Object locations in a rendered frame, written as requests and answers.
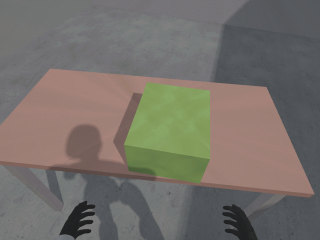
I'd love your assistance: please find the carton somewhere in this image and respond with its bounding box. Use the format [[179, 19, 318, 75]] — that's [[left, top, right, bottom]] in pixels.
[[124, 82, 210, 184]]

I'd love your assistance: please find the left robot hand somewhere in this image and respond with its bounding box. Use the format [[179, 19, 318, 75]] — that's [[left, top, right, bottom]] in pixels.
[[59, 201, 96, 240]]

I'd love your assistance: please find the table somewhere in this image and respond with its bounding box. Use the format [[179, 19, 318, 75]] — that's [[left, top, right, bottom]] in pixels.
[[0, 68, 314, 231]]

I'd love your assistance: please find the right robot hand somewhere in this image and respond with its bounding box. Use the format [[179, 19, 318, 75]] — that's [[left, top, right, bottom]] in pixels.
[[222, 204, 258, 240]]

